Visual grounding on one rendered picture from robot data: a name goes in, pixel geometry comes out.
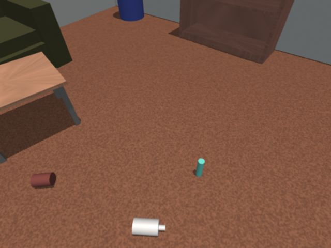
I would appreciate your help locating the bookshelf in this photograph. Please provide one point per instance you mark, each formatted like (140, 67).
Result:
(246, 28)

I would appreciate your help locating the sofa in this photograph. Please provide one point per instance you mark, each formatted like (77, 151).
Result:
(28, 27)

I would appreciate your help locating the coffee table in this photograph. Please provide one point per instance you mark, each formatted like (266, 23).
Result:
(28, 77)

